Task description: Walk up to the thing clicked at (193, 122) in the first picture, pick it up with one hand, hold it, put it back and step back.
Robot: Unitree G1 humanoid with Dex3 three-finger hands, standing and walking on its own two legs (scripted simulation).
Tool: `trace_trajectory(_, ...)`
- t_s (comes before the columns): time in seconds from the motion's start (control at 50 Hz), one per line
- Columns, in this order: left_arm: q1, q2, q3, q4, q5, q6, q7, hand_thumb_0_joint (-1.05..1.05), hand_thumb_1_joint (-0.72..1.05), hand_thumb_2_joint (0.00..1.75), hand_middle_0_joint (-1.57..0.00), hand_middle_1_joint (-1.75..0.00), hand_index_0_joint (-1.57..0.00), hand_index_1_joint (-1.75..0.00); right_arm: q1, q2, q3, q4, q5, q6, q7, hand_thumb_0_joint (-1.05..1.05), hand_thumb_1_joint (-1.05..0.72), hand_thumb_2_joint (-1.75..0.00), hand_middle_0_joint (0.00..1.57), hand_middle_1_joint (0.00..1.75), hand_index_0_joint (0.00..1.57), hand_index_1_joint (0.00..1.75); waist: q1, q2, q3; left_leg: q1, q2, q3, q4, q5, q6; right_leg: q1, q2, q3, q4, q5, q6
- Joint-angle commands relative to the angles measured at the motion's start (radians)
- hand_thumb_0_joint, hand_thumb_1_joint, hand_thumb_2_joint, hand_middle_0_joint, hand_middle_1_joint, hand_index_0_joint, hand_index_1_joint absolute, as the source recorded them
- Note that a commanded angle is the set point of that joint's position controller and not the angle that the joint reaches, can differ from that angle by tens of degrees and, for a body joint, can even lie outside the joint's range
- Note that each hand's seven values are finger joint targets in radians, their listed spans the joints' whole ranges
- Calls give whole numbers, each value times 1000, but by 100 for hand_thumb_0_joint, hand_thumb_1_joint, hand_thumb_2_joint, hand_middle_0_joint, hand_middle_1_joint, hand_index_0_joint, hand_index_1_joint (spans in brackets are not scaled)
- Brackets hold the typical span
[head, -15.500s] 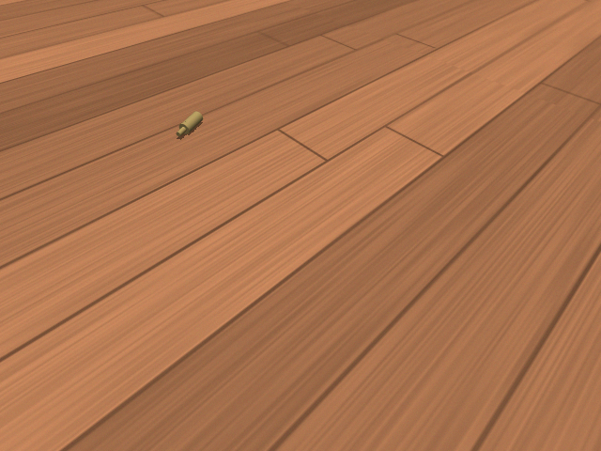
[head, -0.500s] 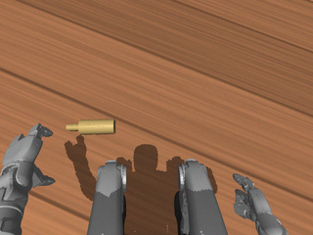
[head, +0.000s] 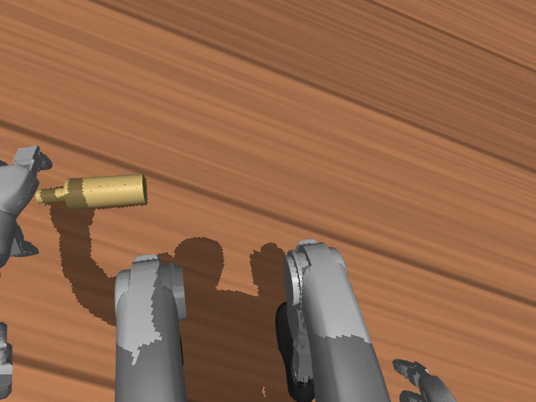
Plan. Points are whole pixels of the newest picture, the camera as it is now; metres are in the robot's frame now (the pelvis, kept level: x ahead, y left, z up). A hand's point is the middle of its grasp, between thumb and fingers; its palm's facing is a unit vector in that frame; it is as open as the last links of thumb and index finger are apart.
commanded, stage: rise first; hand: left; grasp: from above
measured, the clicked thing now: (93, 192) +0.50 +0.29 -0.34
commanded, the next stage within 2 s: approach in 0.94 s
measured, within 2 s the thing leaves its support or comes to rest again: neither
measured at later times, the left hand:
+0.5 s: hand (40, 199) +0.44 +0.33 -0.19, palm faces -0.44 -0.05 -0.90, open 13.9 cm
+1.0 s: hand (52, 196) +0.45 +0.32 -0.21, palm faces -0.45 -0.07 -0.89, open 14.1 cm
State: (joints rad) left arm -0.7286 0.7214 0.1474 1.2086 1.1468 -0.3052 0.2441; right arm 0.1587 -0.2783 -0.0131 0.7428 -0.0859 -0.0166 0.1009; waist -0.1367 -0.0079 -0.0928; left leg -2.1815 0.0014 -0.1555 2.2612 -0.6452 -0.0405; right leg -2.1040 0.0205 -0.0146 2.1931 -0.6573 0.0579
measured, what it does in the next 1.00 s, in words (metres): stands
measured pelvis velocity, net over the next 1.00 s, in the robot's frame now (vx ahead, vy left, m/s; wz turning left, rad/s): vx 0.02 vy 0.00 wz -0.04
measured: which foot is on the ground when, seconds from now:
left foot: down 0.00-1.00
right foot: down 0.00-1.00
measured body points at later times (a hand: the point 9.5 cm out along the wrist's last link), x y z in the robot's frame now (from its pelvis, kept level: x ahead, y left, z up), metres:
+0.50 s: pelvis +0.01 +0.00 -0.03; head +0.24 +0.08 +0.35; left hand +0.46 +0.33 -0.14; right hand +0.09 -0.27 -0.14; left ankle +0.09 +0.14 -0.34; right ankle +0.11 -0.14 -0.34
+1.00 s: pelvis +0.02 +0.00 -0.04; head +0.25 +0.07 +0.33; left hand +0.47 +0.32 -0.16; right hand +0.08 -0.28 -0.15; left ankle +0.09 +0.14 -0.34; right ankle +0.11 -0.14 -0.34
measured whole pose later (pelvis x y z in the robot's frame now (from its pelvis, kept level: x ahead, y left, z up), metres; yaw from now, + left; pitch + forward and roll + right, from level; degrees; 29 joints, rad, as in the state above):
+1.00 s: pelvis +0.02 +0.00 -0.04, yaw -2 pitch +33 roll -8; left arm -0.89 0.81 0.15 1.42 1.30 -0.31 0.40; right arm 0.11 -0.27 0.04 0.76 -0.16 -0.01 0.14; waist -0.21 -0.03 -0.04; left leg -2.31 -0.01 -0.19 2.42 -0.70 -0.05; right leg -2.23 0.04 -0.02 2.33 -0.70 0.08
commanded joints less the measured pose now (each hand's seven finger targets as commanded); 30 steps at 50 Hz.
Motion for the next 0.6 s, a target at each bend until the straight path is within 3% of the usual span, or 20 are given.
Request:
trace_trajectory(0.0, -322, 307, 43, -113, 42, -13, 70, 0, -52, 101, -9, -93, -8, -94, 127, -223, -69, -41, -13, -8, -11, 0, -90, -90, 20, 30, 20, 30, 10, 260, -601, 510, -12, 110, -265, 8, 59, 182, 10, -117, -212, 43, -91)
trace_trajectory(0.1, -359, 306, 28, -56, 83, -14, 96, 0, -51, 99, -10, -92, -9, -93, 135, -231, -62, -21, -30, -3, -5, 0, -90, -90, 20, 30, 20, 30, -18, 257, -605, 503, -12, 104, -225, 49, 60, 158, 9, -126, -180, 82, -89)
trace_trajectory(0.18, -378, 324, 34, -51, 113, -18, 120, 0, -49, 97, -12, -92, -11, -92, 134, -227, -59, -17, -36, 2, 0, 0, -90, -90, 20, 30, 20, 30, -10, 277, -637, 507, -17, 109, -209, 76, 60, 158, 12, -126, -165, 103, -90)
trace_trajectory(0.22, -379, 299, 19, -23, 121, -19, 128, 0, -47, 95, -13, -92, -13, -91, 137, -232, -58, -9, -43, 3, 3, 0, -90, -90, 20, 30, 20, 30, -28, 284, -619, 516, -12, 93, -207, 96, 55, 130, 10, -135, -138, 119, -86)
trace_trajectory(0.3, -392, 319, 21, 9, 147, -24, 147, 0, -47, 95, -15, -89, -14, -90, 135, -227, -52, -3, -52, 8, 7, 0, -91, -90, 20, 30, 20, 30, -37, 264, -614, 488, -12, 103, -173, 106, 62, 137, 15, -134, -133, 132, -86)
trace_trajectory(0.46, -406, 320, 30, 38, 151, -19, 181, 0, -48, 95, -13, -92, -13, -93, 136, -221, -44, 3, -66, 6, 11, 0, -91, -90, 20, 30, 20, 30, -41, 276, -630, 470, -14, 113, -142, 127, 65, 141, 21, -134, -118, 153, -84)
trace_trajectory(0.5, -429, 343, 43, 19, 150, -16, 188, 0, -47, 94, -14, -92, -13, -92, 138, -227, -43, 2, -69, 5, 11, 0, -91, -90, 20, 30, 20, 30, -43, 293, -648, 479, -12, 109, -140, 140, 63, 140, 19, -135, -105, 164, -82)
trace_trajectory(0.58, -428, 319, 24, 49, 147, -3, 191, 0, -49, 96, -13, -94, -12, -94, 138, -223, -38, 3, -71, 3, 14, 0, -91, -90, 20, 30, 20, 30, -60, 284, -619, 446, -13, 115, -122, 136, 68, 146, 20, -133, -109, 173, -80)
